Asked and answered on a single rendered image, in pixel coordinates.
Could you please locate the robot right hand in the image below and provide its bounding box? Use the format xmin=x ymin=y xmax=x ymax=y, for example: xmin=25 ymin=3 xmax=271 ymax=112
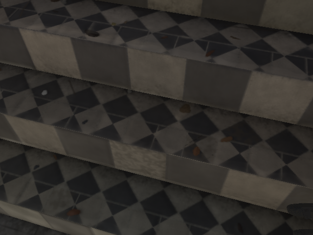
xmin=287 ymin=203 xmax=313 ymax=235

